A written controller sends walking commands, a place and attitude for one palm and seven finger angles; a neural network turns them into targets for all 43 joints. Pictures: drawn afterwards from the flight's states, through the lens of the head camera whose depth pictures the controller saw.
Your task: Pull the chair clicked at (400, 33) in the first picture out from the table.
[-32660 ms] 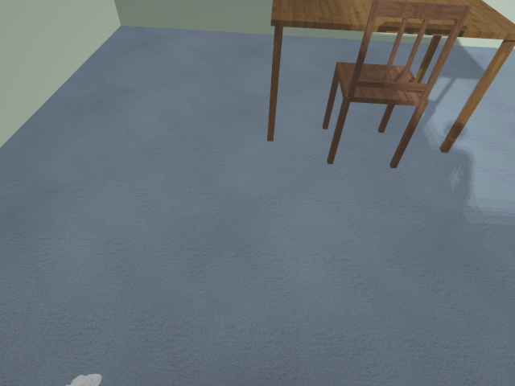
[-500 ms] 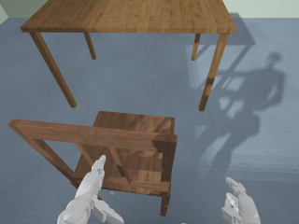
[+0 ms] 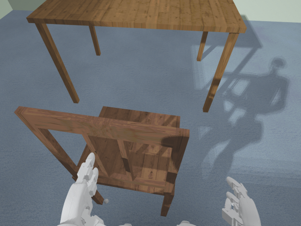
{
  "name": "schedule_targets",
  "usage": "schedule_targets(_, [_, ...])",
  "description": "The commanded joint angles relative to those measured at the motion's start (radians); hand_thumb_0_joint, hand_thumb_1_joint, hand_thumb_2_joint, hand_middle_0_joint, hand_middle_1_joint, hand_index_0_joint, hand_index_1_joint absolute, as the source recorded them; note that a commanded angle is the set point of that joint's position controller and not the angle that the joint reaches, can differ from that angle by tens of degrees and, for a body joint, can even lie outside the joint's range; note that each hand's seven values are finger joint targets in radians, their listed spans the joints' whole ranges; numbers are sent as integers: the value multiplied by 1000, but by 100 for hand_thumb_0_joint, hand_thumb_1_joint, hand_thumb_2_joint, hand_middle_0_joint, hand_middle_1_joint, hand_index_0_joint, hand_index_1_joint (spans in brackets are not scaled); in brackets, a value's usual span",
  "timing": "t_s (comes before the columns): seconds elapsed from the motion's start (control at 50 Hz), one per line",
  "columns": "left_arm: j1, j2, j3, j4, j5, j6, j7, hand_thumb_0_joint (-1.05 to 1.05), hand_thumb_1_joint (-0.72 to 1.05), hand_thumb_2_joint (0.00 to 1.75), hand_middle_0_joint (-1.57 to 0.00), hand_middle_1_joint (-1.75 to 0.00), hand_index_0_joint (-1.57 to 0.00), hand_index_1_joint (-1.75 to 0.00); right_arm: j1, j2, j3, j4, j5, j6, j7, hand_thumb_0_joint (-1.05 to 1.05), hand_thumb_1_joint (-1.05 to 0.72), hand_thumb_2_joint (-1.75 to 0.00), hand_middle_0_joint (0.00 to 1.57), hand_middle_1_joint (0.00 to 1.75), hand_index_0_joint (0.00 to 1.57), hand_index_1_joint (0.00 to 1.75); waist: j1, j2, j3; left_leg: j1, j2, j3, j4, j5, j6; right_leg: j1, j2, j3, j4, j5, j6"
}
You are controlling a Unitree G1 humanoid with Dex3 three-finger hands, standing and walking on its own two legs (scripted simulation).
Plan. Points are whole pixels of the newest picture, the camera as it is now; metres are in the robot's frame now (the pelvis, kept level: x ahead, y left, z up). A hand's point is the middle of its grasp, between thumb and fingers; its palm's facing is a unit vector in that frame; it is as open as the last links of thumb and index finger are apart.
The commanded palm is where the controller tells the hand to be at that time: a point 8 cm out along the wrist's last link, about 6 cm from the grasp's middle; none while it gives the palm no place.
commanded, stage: draw the hand back to the body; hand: left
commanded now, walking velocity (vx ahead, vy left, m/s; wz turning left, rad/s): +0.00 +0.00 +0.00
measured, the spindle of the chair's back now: (99, 157) +0.32 +0.17 -0.04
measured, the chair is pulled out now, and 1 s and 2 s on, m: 0.60 0.60 0.60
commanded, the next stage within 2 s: step back with the hand held close in 1.44 s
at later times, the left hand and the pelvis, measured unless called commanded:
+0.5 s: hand (58, 188) +0.18 +0.19 +0.11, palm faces +0.22 -0.92 -0.31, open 16.7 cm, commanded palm +0.15 +0.23 +0.14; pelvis +0.00 -0.01 +0.02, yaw +0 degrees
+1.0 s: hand (3, 154) +0.21 +0.25 +0.21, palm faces +0.45 -0.78 -0.44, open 10.3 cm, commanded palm +0.16 +0.29 +0.23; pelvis +0.02 -0.01 +0.05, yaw +0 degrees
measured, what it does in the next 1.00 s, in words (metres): rises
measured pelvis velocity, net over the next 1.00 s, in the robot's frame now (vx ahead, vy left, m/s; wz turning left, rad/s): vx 0.02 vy -0.01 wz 0.00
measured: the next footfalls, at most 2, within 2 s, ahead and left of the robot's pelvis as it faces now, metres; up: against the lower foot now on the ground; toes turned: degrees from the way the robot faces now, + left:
none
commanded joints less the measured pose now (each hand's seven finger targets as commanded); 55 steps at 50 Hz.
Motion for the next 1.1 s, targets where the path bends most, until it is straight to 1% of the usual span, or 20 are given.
schedule_targets(0.0, [-13,42,77,-283,-16,-281,7,0,-55,20,0,0,0,0,-75,-91,-60,-121,-1,-84,24,0,-90,-90,20,30,20,30,8,41,-133,22,-4,-24,-101,298,-21,65,13,29,-86,166,0])
schedule_targets(0.06, [3,41,66,-208,10,-405,-40,0,-55,20,0,0,0,0,-103,-91,-75,-101,-5,-79,50,0,-90,-90,20,30,20,30,-3,-30,-101,-72,7,-25,-48,249,-16,4,14,38,-43,135,-1])
schedule_targets(0.08, [44,49,73,-186,14,-405,-61,0,-55,20,0,0,0,0,-113,-98,-78,-115,-2,-70,53,0,-90,-90,20,30,20,30,5,-25,-124,-80,6,-18,-55,223,-12,26,11,48,-47,116,-1])
schedule_targets(0.14, [89,106,127,-243,-7,-317,-110,0,-55,20,0,0,0,0,-126,-110,-79,-175,19,-36,43,0,-90,-90,20,30,20,30,23,-24,-175,-55,2,-3,-102,174,0,127,3,71,-100,71,5])
schedule_targets(0.2, [42,181,222,-390,-50,-243,-105,0,-55,20,0,0,0,0,-136,-105,-74,-198,29,-21,10,0,-90,-90,20,30,20,30,30,-33,-220,-12,0,-7,-126,185,9,192,0,73,-130,79,14])
schedule_targets(0.22, [39,200,259,-406,-66,-233,-92,0,-55,20,0,0,0,0,-137,-100,-70,-190,29,-20,-1,0,-90,-90,20,30,20,30,32,-32,-207,-3,1,-12,-132,196,9,199,3,67,-142,89,13])
schedule_targets(0.28, [8,174,286,-407,-109,-249,-69,0,-48,24,-1,-2,-1,-2,-121,-89,-59,-158,34,-38,-15,0,-90,-90,20,30,20,30,17,-67,-130,17,3,-20,-150,204,7,186,10,51,-178,92,19])
schedule_targets(0.34, [-14,172,307,-344,-133,-261,-89,0,-37,29,-2,-4,-2,-4,-115,-99,-56,-120,39,-66,-21,0,-90,-90,20,30,20,30,2,-68,-84,34,5,-21,-160,194,9,181,7,55,-218,80,24])
schedule_targets(0.36, [64,356,379,-250,48,-156,31,0,-33,31,-3,-5,-3,-5,-101,-92,-63,-104,9,-17,-39,0,-90,-90,20,30,20,30,71,-9,-108,87,54,-16,-205,204,13,262,-38,106,-250,95,-4])
schedule_targets(0.38, [67,229,296,-321,56,-114,68,0,-30,32,-4,-5,-4,-5,-102,-77,-49,-136,7,0,-37,0,-90,-90,20,30,20,30,44,-1,-54,109,44,-18,-225,216,13,255,-49,83,-271,122,1])
schedule_targets(0.4, [62,218,290,-304,62,-92,86,0,-26,34,-4,-6,-4,-6,-108,-79,-52,-126,8,8,-37,0,-90,-90,20,30,20,30,38,-26,-41,122,49,-22,-233,218,11,259,-53,75,-279,131,3])
schedule_targets(0.42, [62,201,277,-306,73,-76,94,0,-22,36,-4,-7,-4,-7,-124,-79,-52,-122,7,15,-37,0,-90,-90,20,30,20,30,46,7,-28,143,50,-15,-245,230,13,280,-52,79,-297,143,0])
schedule_targets(0.48, [29,246,295,-365,86,-63,124,0,-12,41,-6,-9,-6,-9,-139,-84,-44,-113,1,25,-43,0,-90,-90,20,30,20,30,56,26,-28,225,52,-14,-288,250,19,321,-51,68,-326,171,1])
schedule_targets(0.56, [-29,327,381,-391,92,-56,158,0,3,48,-8,-12,-8,-12,-162,-88,-37,-85,-6,7,-56,0,-90,-90,20,30,20,30,65,-3,-3,278,53,-13,-338,272,21,384,-50,68,-375,202,-1])
schedule_targets(0.62, [-88,359,427,-389,92,-55,168,0,14,53,-10,-14,-10,-14,-173,-90,-32,-64,-4,-6,-59,0,-90,-90,20,30,20,30,69,37,41,313,51,-17,-376,260,17,396,-46,73,-418,181,-6])
schedule_targets(0.74, [-67,313,452,-312,82,-61,159,0,36,64,-13,-19,-13,-19,-181,-89,-33,-24,-8,-14,-46,0,-90,-90,20,30,20,30,74,2,66,378,51,-13,-437,344,16,468,-43,65,-448,298,1])
schedule_targets(0.8, [-83,337,493,-329,80,-72,155,0,47,69,-14,-21,-14,-21,-191,-93,-38,-11,-13,-13,-39,0,-90,-90,20,30,20,30,83,-21,44,411,54,-13,-463,408,17,517,-43,65,-460,368,1])
schedule_targets(0.92, [-160,411,595,-352,75,-81,158,0,68,80,-17,-26,-17,-26,-206,-94,-38,15,-13,-21,-32,0,-90,-90,20,30,20,30,87,30,43,456,53,-10,-502,452,12,570,-42,78,-503,414,-2])
schedule_targets(1.02, [-205,433,649,-355,72,-95,159,0,86,88,-19,-29,-19,-29,-204,-97,-39,38,-16,-29,-24,0,-90,-90,20,30,20,30,91,76,35,497,56,-9,-532,517,7,606,-42,72,-522,455,-5])
schedule_targets(1.08, [-167,368,609,-272,68,-93,147,0,90,90,-20,-30,-20,-30,-207,-99,-46,47,-15,-21,-18,0,-90,-90,20,30,20,30,88,-3,69,502,64,-6,-544,528,11,590,-39,60,-529,455,3])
